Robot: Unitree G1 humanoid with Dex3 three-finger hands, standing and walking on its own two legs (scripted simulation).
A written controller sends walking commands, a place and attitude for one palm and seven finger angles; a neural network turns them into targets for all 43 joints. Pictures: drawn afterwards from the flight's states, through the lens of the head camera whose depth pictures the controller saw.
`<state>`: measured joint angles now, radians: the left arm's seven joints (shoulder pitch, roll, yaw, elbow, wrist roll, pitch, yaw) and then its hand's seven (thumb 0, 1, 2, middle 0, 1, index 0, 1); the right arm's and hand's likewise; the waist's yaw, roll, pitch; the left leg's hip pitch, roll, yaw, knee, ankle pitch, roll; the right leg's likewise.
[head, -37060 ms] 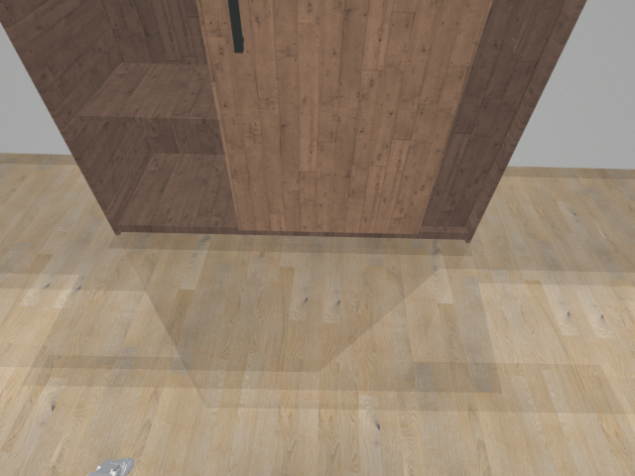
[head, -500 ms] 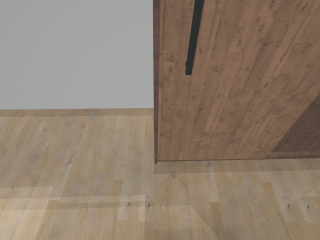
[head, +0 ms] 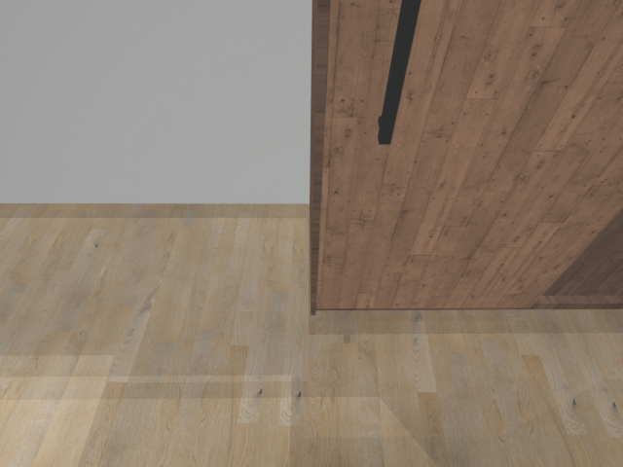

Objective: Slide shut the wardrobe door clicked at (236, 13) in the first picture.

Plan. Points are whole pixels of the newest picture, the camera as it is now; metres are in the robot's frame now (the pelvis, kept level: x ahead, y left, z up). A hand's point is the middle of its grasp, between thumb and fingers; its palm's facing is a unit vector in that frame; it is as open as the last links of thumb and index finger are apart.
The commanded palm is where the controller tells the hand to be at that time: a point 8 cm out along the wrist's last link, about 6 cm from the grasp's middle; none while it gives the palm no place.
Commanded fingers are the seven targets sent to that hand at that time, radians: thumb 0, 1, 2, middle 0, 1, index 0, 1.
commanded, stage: look to check the result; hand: right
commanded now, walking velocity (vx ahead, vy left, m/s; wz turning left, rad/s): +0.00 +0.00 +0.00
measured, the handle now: (395, 64) +0.69 -0.08 +0.18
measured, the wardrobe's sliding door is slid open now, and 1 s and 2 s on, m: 0.00 0.00 0.00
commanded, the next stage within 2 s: stand and wait in 0.36 s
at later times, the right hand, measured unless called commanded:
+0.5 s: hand out of the picture +0.02 -0.17 -0.18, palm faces +0.00 +0.98 -0.19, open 7.4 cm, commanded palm none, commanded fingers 0.00 -0.90 -0.90 0.20 0.30 0.20 0.30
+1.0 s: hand out of the picture +0.03 -0.18 -0.18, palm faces -0.01 +0.98 -0.21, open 7.4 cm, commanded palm none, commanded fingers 0.00 -0.90 -0.90 0.20 0.30 0.20 0.30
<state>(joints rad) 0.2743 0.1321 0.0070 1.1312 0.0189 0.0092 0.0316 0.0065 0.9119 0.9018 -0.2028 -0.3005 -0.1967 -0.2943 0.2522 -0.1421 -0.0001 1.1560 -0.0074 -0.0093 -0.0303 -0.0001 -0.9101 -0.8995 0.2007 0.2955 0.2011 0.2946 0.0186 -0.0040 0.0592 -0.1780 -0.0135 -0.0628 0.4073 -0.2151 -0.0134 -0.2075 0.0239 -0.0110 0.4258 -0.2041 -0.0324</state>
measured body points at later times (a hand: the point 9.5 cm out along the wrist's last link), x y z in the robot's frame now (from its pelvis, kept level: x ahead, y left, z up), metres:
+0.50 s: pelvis +0.01 +0.01 +0.00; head +0.03 +0.01 +0.45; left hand +0.01 +0.23 -0.16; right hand +0.02 -0.22 -0.16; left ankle +0.00 +0.13 -0.74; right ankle +0.02 -0.10 -0.74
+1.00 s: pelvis +0.02 +0.01 +0.00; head +0.04 +0.01 +0.45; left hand +0.02 +0.24 -0.16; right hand +0.04 -0.23 -0.16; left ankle +0.00 +0.13 -0.74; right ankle +0.02 -0.10 -0.74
